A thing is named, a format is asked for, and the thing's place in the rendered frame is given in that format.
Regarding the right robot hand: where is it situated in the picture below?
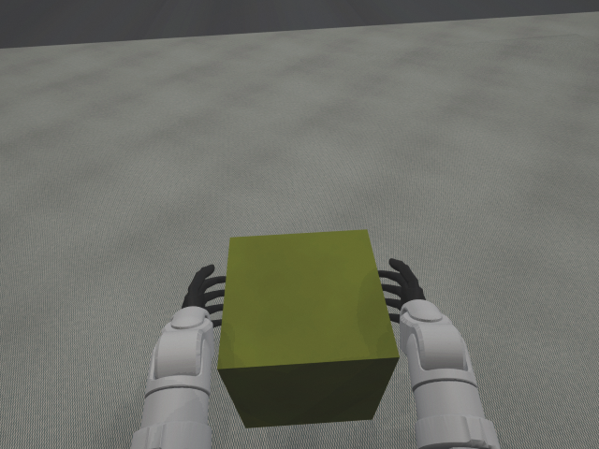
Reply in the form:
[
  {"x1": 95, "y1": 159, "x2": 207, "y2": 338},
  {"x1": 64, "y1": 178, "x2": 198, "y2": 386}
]
[{"x1": 378, "y1": 258, "x2": 426, "y2": 323}]

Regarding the left robot forearm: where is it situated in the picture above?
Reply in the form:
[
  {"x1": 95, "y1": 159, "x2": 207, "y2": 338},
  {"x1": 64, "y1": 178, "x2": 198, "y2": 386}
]
[{"x1": 131, "y1": 306, "x2": 214, "y2": 449}]

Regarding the carton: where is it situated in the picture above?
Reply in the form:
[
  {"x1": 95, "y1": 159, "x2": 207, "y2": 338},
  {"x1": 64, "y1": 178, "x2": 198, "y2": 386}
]
[{"x1": 217, "y1": 229, "x2": 400, "y2": 428}]

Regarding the left robot hand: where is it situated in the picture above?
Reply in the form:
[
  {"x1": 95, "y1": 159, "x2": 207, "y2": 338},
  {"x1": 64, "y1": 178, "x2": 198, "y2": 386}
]
[{"x1": 182, "y1": 265, "x2": 226, "y2": 327}]

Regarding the right robot forearm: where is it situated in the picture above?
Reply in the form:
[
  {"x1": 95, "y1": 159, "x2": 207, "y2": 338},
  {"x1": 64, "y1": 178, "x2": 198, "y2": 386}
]
[{"x1": 400, "y1": 299, "x2": 501, "y2": 449}]

